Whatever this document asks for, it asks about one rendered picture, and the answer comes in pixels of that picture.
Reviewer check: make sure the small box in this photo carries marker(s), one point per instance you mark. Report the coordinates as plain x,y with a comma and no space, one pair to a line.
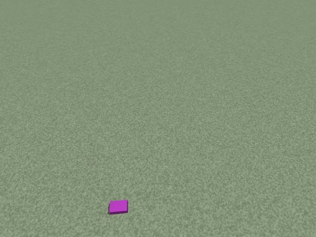
118,207

